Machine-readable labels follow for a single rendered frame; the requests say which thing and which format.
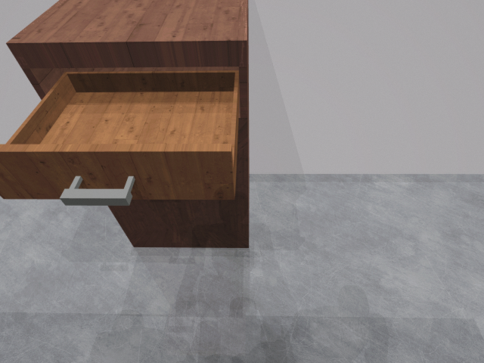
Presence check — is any handle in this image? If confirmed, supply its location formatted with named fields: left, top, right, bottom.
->
left=60, top=176, right=135, bottom=206

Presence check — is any cabinet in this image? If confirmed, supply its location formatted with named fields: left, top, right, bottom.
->
left=6, top=0, right=250, bottom=248

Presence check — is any drawer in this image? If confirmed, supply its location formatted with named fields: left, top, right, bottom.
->
left=0, top=70, right=240, bottom=200

